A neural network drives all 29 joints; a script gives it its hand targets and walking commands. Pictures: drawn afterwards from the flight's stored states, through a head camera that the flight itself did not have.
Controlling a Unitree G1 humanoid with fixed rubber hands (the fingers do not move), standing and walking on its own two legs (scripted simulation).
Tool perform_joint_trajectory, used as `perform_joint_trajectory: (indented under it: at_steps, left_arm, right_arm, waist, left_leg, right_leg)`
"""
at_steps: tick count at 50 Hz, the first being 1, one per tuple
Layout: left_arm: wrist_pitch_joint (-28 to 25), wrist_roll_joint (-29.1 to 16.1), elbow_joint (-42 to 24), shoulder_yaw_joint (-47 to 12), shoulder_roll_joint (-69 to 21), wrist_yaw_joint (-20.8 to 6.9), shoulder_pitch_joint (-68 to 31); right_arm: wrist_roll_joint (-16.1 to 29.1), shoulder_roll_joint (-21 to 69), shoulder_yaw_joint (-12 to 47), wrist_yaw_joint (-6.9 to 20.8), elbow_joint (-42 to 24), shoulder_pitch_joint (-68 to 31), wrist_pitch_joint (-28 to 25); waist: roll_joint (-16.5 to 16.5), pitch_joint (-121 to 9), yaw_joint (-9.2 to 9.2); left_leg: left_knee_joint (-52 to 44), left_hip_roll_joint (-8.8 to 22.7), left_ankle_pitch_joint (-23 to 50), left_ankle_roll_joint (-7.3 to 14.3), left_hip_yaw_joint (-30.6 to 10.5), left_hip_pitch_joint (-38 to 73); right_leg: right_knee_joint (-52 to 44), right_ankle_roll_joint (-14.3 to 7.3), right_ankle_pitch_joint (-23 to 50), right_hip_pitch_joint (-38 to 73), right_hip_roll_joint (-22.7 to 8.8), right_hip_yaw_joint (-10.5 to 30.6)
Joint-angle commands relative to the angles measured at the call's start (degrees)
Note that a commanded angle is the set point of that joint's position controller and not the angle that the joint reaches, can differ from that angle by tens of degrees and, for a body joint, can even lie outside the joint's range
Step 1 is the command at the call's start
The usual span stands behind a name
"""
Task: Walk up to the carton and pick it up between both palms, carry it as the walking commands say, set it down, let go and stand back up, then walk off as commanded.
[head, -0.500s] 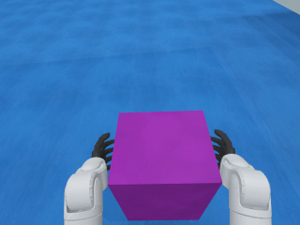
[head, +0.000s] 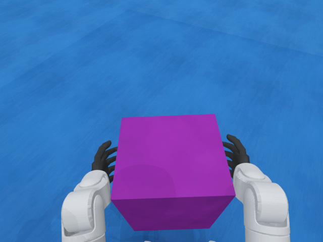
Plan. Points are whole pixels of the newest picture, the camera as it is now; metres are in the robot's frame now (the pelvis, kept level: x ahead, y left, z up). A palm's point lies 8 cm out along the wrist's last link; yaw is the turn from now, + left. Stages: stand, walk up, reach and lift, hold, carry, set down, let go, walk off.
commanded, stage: carry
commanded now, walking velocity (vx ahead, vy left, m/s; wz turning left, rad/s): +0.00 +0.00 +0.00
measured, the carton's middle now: (170, 178) +0.28 +0.02 -0.01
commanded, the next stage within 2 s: none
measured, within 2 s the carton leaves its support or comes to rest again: neither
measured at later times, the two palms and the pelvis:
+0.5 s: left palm (60, 193) +0.20 +0.22 +0.11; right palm (219, 166) +0.26 -0.07 +0.12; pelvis -0.02 +0.03 +0.03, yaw +8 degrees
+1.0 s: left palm (84, 116) +0.38 +0.23 +0.12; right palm (205, 101) +0.44 -0.06 +0.11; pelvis +0.15 +0.04 +0.03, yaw +9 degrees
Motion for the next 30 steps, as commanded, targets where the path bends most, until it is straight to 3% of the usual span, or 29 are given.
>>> perform_joint_trajectory:
  at_steps: [1,3,4,5,6,7,8,9,10,12,14,16,17,18,19,20,21,22,23,26,30]
  left_arm:
    - [0.42,-25.11,-5.32,-45.07,-51.80,-16.26,-25.60]
    - [0.94,-24.30,-3.85,-44.07,-51.14,-16.49,-24.45]
    - [1.12,-23.86,-3.06,-43.60,-50.99,-16.59,-23.94]
    - [1.25,-23.39,-2.32,-43.10,-50.40,-16.69,-24.12]
    - [1.27,-22.21,-1.34,-42.32,-49.40,-16.68,-24.65]
    - [1.55,-21.29,0.15,-41.65,-49.72,-16.75,-22.82]
    - [1.79,-20.67,0.05,-41.46,-50.21,-16.71,-22.38]
    - [1.99,-20.66,-0.88,-41.27,-50.08,-16.70,-23.16]
    - [2.25,-20.41,-0.96,-40.59,-49.65,-16.68,-23.69]
    - [2.67,-20.04,-0.36,-39.61,-48.76,-16.58,-24.53]
    - [3.11,-19.10,0.89,-38.68,-47.86,-16.35,-23.77]
    - [3.33,-18.72,1.63,-38.21,-47.18,-16.16,-23.56]
    - [3.30,-19.08,1.60,-38.80,-47.37,-15.96,-25.16]
    - [3.32,-19.59,1.10,-39.62,-47.60,-15.80,-26.29]
    - [3.38,-20.07,0.77,-40.34,-47.66,-15.64,-26.69]
    - [3.52,-20.69,-0.25,-41.25,-47.54,-15.75,-27.93]
    - [3.53,-21.67,-1.47,-42.04,-47.56,-16.09,-30.85]
    - [3.37,-22.80,-1.24,-42.76,-48.30,-16.70,-32.10]
    - [3.47,-23.26,-0.30,-42.48,-49.10,-17.14,-32.41]
    - [3.33,-23.80,0.27,-42.83,-50.05,-16.88,-31.71]
    - [3.45,-23.64,-0.02,-43.11,-48.94,-16.17,-31.42]
  right_arm:
    - [20.03,50.90,37.46,13.42,-6.53,-17.09,0.14]
    - [20.06,50.04,37.72,13.77,-6.88,-16.84,0.75]
    - [20.29,49.71,37.79,13.96,-6.77,-17.25,1.04]
    - [20.46,49.76,37.88,14.17,-6.12,-17.75,1.39]
    - [20.71,50.14,38.74,14.52,-5.56,-18.92,2.11]
    - [21.10,49.65,39.45,14.77,-5.73,-21.18,2.68]
    - [21.53,50.16,40.27,15.19,-4.65,-22.81,2.87]
    - [22.23,50.73,40.80,15.47,-4.57,-23.81,2.80]
    - [22.69,51.37,40.82,15.57,-3.99,-23.86,2.88]
    - [23.28,51.21,40.80,15.62,-2.73,-24.25,3.34]
    - [23.53,50.47,40.08,15.69,-1.59,-24.60,3.88]
    - [24.28,50.36,39.82,15.90,-1.72,-26.73,4.17]
    - [24.68,50.29,39.58,16.01,-1.59,-28.47,4.27]
    - [24.95,50.40,39.13,15.97,-0.72,-28.92,4.33]
    - [24.88,50.49,38.39,15.82,0.85,-27.83,4.40]
    - [23.82,49.92,37.57,15.53,2.45,-25.31,4.32]
    - [22.87,50.97,36.59,15.55,4.47,-22.78,4.20]
    - [23.37,51.51,37.12,15.57,3.27,-24.86,3.91]
    - [22.97,51.70,36.61,15.36,2.70,-25.23,3.75]
    - [22.65,52.72,36.31,15.03,1.16,-26.52,3.15]
    - [22.02,51.90,35.64,14.87,1.77,-24.51,3.12]
  waist:
    - [9.20,-24.85,-3.16]
    - [9.15,-24.47,-3.22]
    - [8.03,-24.56,-2.74]
    - [4.24,-23.55,-2.60]
    - [-7.28,-19.49,-2.21]
    - [-14.81,-16.94,-1.37]
    - [-8.96,-14.67,-1.79]
    - [-4.61,-14.52,-2.08]
    - [-4.33,-14.75,-2.46]
    - [-8.93,-13.96,-2.93]
    - [-10.92,-13.75,-2.48]
    - [-12.52,-13.46,-1.84]
    - [-12.42,-12.54,-2.35]
    - [-9.86,-12.99,-2.56]
    - [-5.58,-14.87,-2.89]
    - [4.68,-15.58,-3.76]
    - [16.61,-13.34,-5.17]
    - [12.43,-10.51,-3.95]
    - [9.48,-10.67,-3.47]
    - [8.89,-14.15,-2.70]
    - [11.02,-16.07,-3.43]
  left_leg:
    - [-12.32,17.17,20.13,7.50,-16.66,18.01]
    - [-12.81,15.58,15.63,5.80,-15.67,16.08]
    - [-11.73,13.68,11.56,3.83,-14.05,13.66]
    - [-9.83,10.81,5.64,0.99,-11.70,6.75]
    - [-1.60,5.16,-6.28,-2.24,-5.77,-3.38]
    - [11.20,1.85,-14.56,-2.29,0.54,-8.31]
    - [18.93,5.16,-17.03,-2.13,0.71,-7.40]
    - [22.63,6.16,-14.27,-2.22,0.32,-5.09]
    - [23.30,6.80,-11.99,-2.29,1.04,-3.94]
    - [16.63,6.17,-10.57,-2.37,4.56,-1.62]
    - [8.17,4.73,-12.59,-2.86,7.66,1.30]
    - [-4.14,2.99,-13.15,-2.15,11.43,6.63]
    - [-10.12,2.38,-10.58,-1.70,12.33,11.39]
    - [-13.64,2.28,-9.59,-1.18,12.15,17.38]
    - [-16.54,4.68,-10.19,-0.66,9.12,24.73]
    - [-22.17,13.19,-19.76,1.60,-3.91,30.21]
    - [-31.57,23.31,-36.01,6.21,-21.33,29.21]
    - [-33.42,26.43,-34.37,7.74,-22.42,25.20]
    - [-33.02,25.41,-30.15,6.58,-17.16,22.03]
    - [-31.79,20.53,-19.21,3.92,-3.41,19.65]
    - [-30.51,19.98,-17.84,4.13,-1.21,19.51]
  right_leg:
    - [-10.26,-2.93,1.45,6.29,2.86,0.79]
    - [-22.34,-4.66,5.41,13.34,5.13,-1.46]
    - [-30.41,-5.03,11.06,19.20,5.06,-2.42]
    - [-34.42,-6.69,13.46,25.97,0.93,1.28]
    - [-38.70,-11.20,10.27,27.71,-9.23,12.98]
    - [-41.71,-16.70,16.48,24.44,-19.74,21.51]
    - [-40.05,-18.29,24.12,20.64,-21.21,18.80]
    - [-37.67,-16.94,28.92,18.68,-18.33,13.05]
    - [-35.70,-14.86,30.43,17.71,-15.52,7.95]
    - [-32.61,-12.55,31.16,16.06,-11.18,1.53]
    - [-31.85,-12.99,28.47,15.80,-10.16,1.38]
    - [-42.33,-13.21,-1.89,15.08,-10.16,4.83]
    - [-44.42,-12.16,-10.03,11.73,-10.52,5.54]
    - [-43.17,-10.44,-11.43,8.63,-9.38,4.20]
    - [-37.91,-8.40,-8.64,5.09,-6.89,0.50]
    - [-27.75,-4.49,-4.03,-2.88,-1.75,-5.66]
    - [-14.41,-3.09,-1.06,-9.94,2.79,-8.43]
    - [-10.11,-3.96,4.95,-9.54,-0.88,-1.20]
    - [-8.32,-4.59,7.40,-7.57,-1.60,0.24]
    - [-15.25,-4.58,11.97,-0.22,0.20,-2.96]
    - [-26.17,-5.08,14.20,7.97,1.93,-7.01]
